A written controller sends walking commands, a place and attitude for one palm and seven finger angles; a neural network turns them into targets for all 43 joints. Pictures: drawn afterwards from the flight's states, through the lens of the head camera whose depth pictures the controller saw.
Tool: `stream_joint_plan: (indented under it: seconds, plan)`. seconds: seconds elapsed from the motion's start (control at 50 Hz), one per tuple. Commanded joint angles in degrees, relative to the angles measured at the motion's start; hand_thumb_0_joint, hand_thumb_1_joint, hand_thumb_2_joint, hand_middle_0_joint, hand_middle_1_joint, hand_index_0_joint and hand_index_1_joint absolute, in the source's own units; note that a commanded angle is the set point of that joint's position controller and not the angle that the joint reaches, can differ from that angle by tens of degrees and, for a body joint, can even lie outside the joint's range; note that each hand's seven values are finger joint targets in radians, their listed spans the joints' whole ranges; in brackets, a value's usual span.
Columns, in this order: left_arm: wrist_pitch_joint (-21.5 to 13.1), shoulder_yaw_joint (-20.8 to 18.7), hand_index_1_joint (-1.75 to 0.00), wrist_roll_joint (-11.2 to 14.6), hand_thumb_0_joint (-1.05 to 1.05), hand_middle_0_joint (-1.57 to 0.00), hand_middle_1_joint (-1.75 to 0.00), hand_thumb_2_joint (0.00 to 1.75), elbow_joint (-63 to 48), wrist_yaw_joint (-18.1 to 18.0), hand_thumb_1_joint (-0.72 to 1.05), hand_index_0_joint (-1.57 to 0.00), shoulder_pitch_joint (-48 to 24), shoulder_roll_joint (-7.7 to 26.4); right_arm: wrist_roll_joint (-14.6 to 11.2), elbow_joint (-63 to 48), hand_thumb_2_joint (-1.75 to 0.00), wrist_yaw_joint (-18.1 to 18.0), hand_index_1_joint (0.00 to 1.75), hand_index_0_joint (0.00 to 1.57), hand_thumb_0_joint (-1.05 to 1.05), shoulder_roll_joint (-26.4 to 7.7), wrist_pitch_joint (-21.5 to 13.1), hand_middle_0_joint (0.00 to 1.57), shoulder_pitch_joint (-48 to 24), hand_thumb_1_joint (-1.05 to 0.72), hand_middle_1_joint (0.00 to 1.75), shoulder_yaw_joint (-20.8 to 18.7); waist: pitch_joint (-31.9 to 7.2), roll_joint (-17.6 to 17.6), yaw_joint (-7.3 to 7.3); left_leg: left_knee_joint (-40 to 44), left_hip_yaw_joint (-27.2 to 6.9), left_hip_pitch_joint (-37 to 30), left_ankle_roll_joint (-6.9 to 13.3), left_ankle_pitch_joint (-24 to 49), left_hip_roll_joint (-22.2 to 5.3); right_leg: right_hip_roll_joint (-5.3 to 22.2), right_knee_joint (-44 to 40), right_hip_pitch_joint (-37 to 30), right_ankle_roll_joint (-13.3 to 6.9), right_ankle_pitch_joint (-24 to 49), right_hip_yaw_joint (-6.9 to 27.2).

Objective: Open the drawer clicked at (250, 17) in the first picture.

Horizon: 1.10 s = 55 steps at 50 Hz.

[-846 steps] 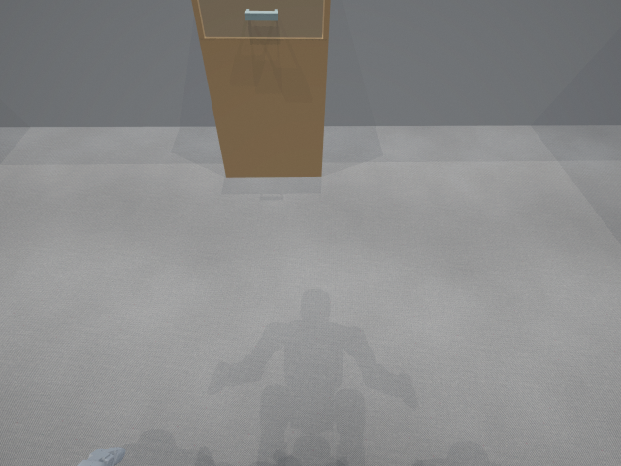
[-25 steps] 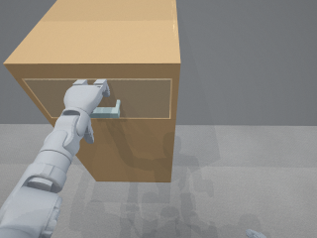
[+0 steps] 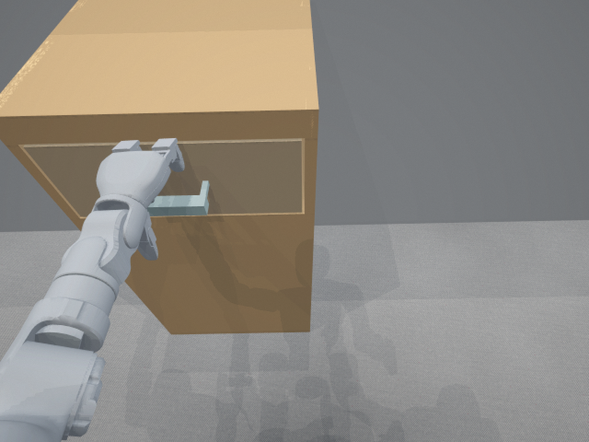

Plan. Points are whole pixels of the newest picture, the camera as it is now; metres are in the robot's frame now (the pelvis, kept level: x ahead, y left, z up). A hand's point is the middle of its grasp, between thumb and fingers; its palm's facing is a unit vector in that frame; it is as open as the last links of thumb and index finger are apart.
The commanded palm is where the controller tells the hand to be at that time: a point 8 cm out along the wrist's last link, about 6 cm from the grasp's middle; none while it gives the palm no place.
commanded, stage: re-aim the fingers above the handle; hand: left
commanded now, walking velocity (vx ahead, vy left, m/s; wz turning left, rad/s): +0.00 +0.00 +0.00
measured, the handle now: (175, 196) +0.50 +0.21 +0.01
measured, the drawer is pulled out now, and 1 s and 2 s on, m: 0.00 0.00 0.00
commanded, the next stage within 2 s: lower the fingers behind the handle in 1.52 s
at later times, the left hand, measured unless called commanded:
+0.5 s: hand (147, 198) +0.44 +0.22 +0.07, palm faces -0.01 -0.04 -1.00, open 13.8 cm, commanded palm +0.41 +0.22 +0.13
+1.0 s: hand (156, 197) +0.45 +0.21 +0.07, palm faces -0.05 -0.04 -1.00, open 13.8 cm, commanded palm +0.43 +0.22 +0.13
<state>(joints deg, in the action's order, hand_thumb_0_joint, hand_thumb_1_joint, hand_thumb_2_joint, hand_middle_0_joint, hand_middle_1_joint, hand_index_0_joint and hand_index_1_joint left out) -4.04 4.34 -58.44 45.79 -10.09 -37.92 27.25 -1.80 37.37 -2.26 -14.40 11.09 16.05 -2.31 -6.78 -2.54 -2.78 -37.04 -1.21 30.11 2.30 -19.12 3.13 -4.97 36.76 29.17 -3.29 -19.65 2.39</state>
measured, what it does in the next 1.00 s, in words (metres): stands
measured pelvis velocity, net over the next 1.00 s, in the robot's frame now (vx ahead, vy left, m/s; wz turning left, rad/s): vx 0.00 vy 0.01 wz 0.00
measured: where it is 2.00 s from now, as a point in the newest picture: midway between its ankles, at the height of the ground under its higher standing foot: outside the picture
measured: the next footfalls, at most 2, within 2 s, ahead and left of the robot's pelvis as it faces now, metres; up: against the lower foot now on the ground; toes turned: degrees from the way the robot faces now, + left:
none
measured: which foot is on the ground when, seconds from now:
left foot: down 0.00-1.00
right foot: down 0.00-1.00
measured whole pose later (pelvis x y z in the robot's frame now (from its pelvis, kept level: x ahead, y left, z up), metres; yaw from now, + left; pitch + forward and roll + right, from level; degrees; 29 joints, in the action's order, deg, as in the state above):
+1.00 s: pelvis +0.00 +0.01 +0.00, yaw +0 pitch +13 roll +0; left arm -2.1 6.3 -58.2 47.7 -8.5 -40.7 25.8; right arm -1.7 36.7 -2.0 -14.2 10.5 16.7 -2.2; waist -7.1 -2.7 -2.9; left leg -37.6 -1.2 30.9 2.8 -19.3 3.4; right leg -4.6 36.9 29.7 -2.8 -19.8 2.3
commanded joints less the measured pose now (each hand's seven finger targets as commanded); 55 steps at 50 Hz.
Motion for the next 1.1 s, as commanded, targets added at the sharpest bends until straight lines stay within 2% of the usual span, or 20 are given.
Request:
stream_joint_plan:
  seconds: [0.0, 0.08, 0.14, 0.18, 0.28, 0.36, 0.44, 0.48, 0.54, 0.62, 0.7, 0.74, 0.8, 0.84, 0.88, 0.92, 0.96, 1.0, 1.06, 1.08]
  plan:
    - [0.96, -5.29, -1.2, -0.03, 0.0, -0.3, -1.2, 0.3, -9.91, -3.07, -0.5, -0.3, -25.3, 14.96, 0.18, -5.71, -0.9, -0.67, 0.3, 0.2, 0.0, -7.72, -2.1, 0.2, 1.29, -0.9, 0.3, -2.99, -21.49, 0.86, 0.58, 1.41, 1.69, -9.91, 0.82, 22.02, -0.68, 2.53, -3.05, -10.56, 0.65, 22.82, 0.0]
    - [0.89, -0.45, -1.2, 0.96, 0.0, -0.3, -1.2, 0.3, -10.87, -1.68, -0.5, -0.3, -28.18, 9.41, 0.08, -5.51, -0.9, -0.31, 0.3, 0.2, 0.0, -7.86, -2.57, 0.2, 2.39, -0.9, 0.3, -3.38, -20.96, 0.72, -1.19, 1.15, 1.03, -12.43, 0.97, 22.39, -0.94, 2.36, -3.71, -8.0, 0.74, 21.25, -0.44]
    - [0.56, -1.93, -1.2, 0.79, 0.0, -0.3, -1.2, 0.3, -9.93, -1.47, -0.5, -0.3, -28.39, 11.24, 0.1, -5.19, -0.9, -0.42, 0.3, 0.2, 0.0, -7.98, -2.51, 0.2, 2.63, -0.9, 0.3, -3.18, -19.33, 1.8, -1.13, 1.25, 0.77, -11.42, 0.95, 21.22, -0.84, 2.37, -3.77, -7.38, 0.69, 20.36, -0.64]
    - [-0.01, -4.12, -1.2, 0.61, 0.0, -0.3, -1.2, 0.3, -10.56, -2.14, -0.5, -0.3, -29.25, 13.76, 0.32, -5.21, -0.9, -0.52, 0.3, 0.2, 0.0, -7.99, -2.58, 0.2, 2.77, -0.9, 0.3, -3.13, -20.75, 1.04, -0.23, 1.19, 0.86, -11.0, 1.0, 22.06, -0.74, 2.4, -3.31, -8.51, 0.58, 21.1, -0.34]
    - [0.94, -6.52, -1.2, -0.52, 0.0, -0.3, -1.2, 0.3, -9.79, -4.24, -0.5, -0.3, -27.09, 15.53, 0.6, -5.31, -0.9, -0.07, 0.3, 0.2, 0.0, -7.73, -2.42, 0.2, 2.61, -0.9, 0.3, -3.16, -23.14, -1.02, 1.13, 0.63, 0.92, -11.8, 0.4, 26.18, -1.01, 2.06, -1.8, -8.84, 0.2, 22.78, -0.88]
    - [2.84, -5.4, -1.2, -0.04, 0.0, -0.3, -1.2, 0.3, -11.07, -3.85, -0.5, -0.3, -22.66, 13.14, 0.51, -6.4, -0.9, 0.56, 0.3, 0.2, 0.0, -7.88, -2.19, 0.2, 1.62, -0.9, 0.3, -3.23, -23.73, 0.95, 1.73, 0.77, 1.16, -11.95, 0.41, 29.32, -1.29, 2.04, -1.96, -10.98, 0.32, 25.52, -0.85]
    - [4.18, -3.04, -1.2, 0.54, 0.0, -0.3, -1.2, 0.3, -12.69, -1.96, -0.5, -0.3, -21.21, 11.01, 0.03, -6.83, -0.9, 0.48, 0.3, 0.2, 0.0, -8.08, -1.9, 0.2, 0.76, -0.9, 0.3, -3.13, -19.88, 3.54, 0.8, 1.56, 1.34, -11.71, 0.84, 26.67, -1.41, 2.17, -3.26, -10.47, 0.71, 24.81, -0.92]
    - [3.39, -3.96, -1.2, 0.97, 0.0, -0.3, -1.2, 0.3, -15.75, -1.26, -0.5, -0.3, -21.05, 12.34, -0.04, -7.2, -0.9, 0.23, 0.3, 0.2, 0.0, -8.04, -1.99, 0.2, 0.28, -0.9, 0.3, -3.18, -21.2, 1.64, 1.38, 1.78, 1.15, -12.81, 0.95, 26.59, -1.24, 2.3, -3.4, -11.31, 0.61, 24.62, -0.46]
    - [2.62, -0.3, -1.2, 0.68, 0.0, -0.3, -1.2, 0.3, -14.76, -0.91, -0.5, -0.3, -25.52, 8.83, -0.21, -6.51, -0.9, -0.21, 0.3, 0.2, 0.0, -7.59, -2.13, 0.2, 0.12, -0.9, 0.3, -2.97, -16.73, 2.19, -0.66, 2.1, 0.67, -12.91, 0.91, 21.95, -1.15, 2.26, -4.25, -7.18, 0.63, 19.62, -1.08]
    - [0.78, -1.74, -1.2, 0.12, 0.0, -0.3, -1.2, 0.3, -16.16, -2.57, -0.5, -0.3, -31.19, 10.95, 0.22, -5.58, -0.9, -0.48, 0.3, 0.2, 0.0, -7.28, -2.92, 0.2, 0.76, -0.9, 0.3, -3.1, -20.01, -1.94, -0.58, 1.51, -0.03, -15.54, 0.45, 22.09, -1.06, 2.19, -3.49, -5.37, 0.2, 17.25, -1.2]
    - [2.25, -3.32, -1.2, -0.1, 0.0, -0.3, -1.2, 0.3, -10.34, -3.71, -0.5, -0.3, -29.4, 12.0, 0.41, -4.83, -0.9, -0.38, 0.3, 0.2, 0.0, -7.47, -2.87, 0.2, 1.0, -0.9, 0.3, -2.81, -19.7, 0.04, -0.07, 1.13, 0.31, -13.16, 0.28, 22.77, -0.92, 2.1, -2.84, -5.97, 0.17, 18.86, -1.36]
    - [3.67, -1.29, -1.2, -0.27, 0.0, -0.3, -1.2, 0.3, -7.92, -3.44, -0.5, -0.3, -29.49, 9.87, 0.26, -5.06, -0.9, -0.17, 0.3, 0.2, 0.0, -7.48, -2.77, 0.2, 0.77, -0.9, 0.3, -2.58, -18.64, 0.64, -0.4, 1.27, 0.38, -12.05, 0.19, 21.69, -0.96, 2.1, -2.81, -5.38, 0.22, 18.13, -1.61]
    - [4.53, -2.09, -1.2, -0.25, 0.0, -0.3, -1.2, 0.3, -6.38, -2.1, -0.5, -0.3, -28.1, 11.08, 0.24, -5.5, -0.9, -0.26, 0.3, 0.2, 0.0, -7.94, -2.41, 0.2, 1.3, -0.9, 0.3, -2.56, -20.49, 2.43, -0.11, 1.14, 0.76, -11.63, 0.43, 22.63, -1.09, 2.3, -2.79, -7.68, 0.41, 20.33, -1.29]
    - [4.16, -0.63, -1.2, 0.07, 0.0, -0.3, -1.2, 0.3, -7.24, -1.03, -0.5, -0.3, -28.65, 9.6, 0.2, -6.08, -0.9, -0.38, 0.3, 0.2, 0.0, -7.84, -2.27, 0.2, 1.52, -0.9, 0.3, -2.55, -20.29, 2.63, -0.49, 1.01, 0.94, -11.24, 0.67, 22.54, -0.96, 2.44, -3.09, -8.16, 0.58, 21.28, -1.02]
    - [2.84, -1.04, -1.2, 0.36, 0.0, -0.3, -1.2, 0.3, -8.81, -0.39, -0.5, -0.3, -28.62, 9.85, 0.35, -6.27, -0.9, -0.47, 0.3, 0.2, 0.0, -7.84, -2.31, 0.2, 1.88, -0.9, 0.3, -2.74, -21.63, 2.36, -0.41, 0.8, 0.69, -12.12, 0.8, 24.19, -1.07, 2.4, -2.89, -8.6, 0.62, 22.28, -0.88]
    - [1.7, -3.75, -1.2, 0.26, 0.0, -0.3, -1.2, 0.3, -9.36, -0.46, -0.5, -0.3, -26.96, 12.97, 0.42, -6.55, -0.9, -0.65, 0.3, 0.2, 0.0, -7.89, -2.06, 0.2, 2.0, -0.9, 0.3, -2.67, -21.57, 2.15, 0.51, 0.75, 0.89, -11.08, 0.77, 24.57, -0.91, 2.43, -2.65, -9.68, 0.57, 23.49, -0.62]
    - [0.53, -2.92, -1.2, 0.27, 0.0, -0.3, -1.2, 0.3, -11.29, -1.05, -0.5, -0.3, -28.35, 11.61, 0.43, -6.4, -0.9, -0.45, 0.3, 0.2, 0.0, -7.6, -2.18, 0.2, 2.21, -0.9, 0.3, -2.94, -21.33, 1.41, 0.04, 0.56, 0.63, -11.4, 0.63, 25.65, -1.05, 2.35, -2.49, -8.71, 0.42, 22.91, -0.89]
    - [0.5, -4.21, -1.2, -0.14, 0.0, -0.3, -1.2, 0.3, -10.63, -2.31, -0.5, -0.3, -27.98, 12.87, 0.45, -5.83, -0.9, -0.37, 0.3, 0.2, 0.0, -7.61, -2.32, 0.2, 2.51, -0.9, 0.3, -3.06, -20.79, 0.35, 0.2, 0.5, 0.63, -11.8, 0.54, 24.78, -1.2, 2.07, -2.31, -7.21, 0.33, 21.48, -1.04]
    - [1.1, -6.07, -1.2, -0.5, 0.0, -0.3, -1.2, 0.3, -11.62, -4.05, -0.5, -0.3, -28.38, 15.0, 0.72, -5.53, -0.9, -0.21, 0.3, 0.2, 0.0, -7.87, -2.4, 0.2, 2.7, -0.9, 0.3, -3.21, -23.99, -0.59, 0.78, 0.21, 0.68, -12.38, 0.32, 27.01, -1.17, 1.95, -1.77, -8.63, 0.17, 22.81, -0.89]
    - [1.56, -4.83, -1.2, -0.44, 0.0, -0.3, -1.2, 0.3, -11.61, -4.38, -0.5, -0.3, -28.84, 13.49, 0.52, -5.44, -0.9, -0.01, 0.3, 0.2, 0.0, -7.59, -2.42, 0.2, 2.97, -0.9, 0.3, -3.2, -23.91, -1.04, 0.49, 0.28, 0.5, -12.52, 0.24, 27.46, -1.22, 1.92, -1.59, -8.2, 0.24, 22.88, -1.17]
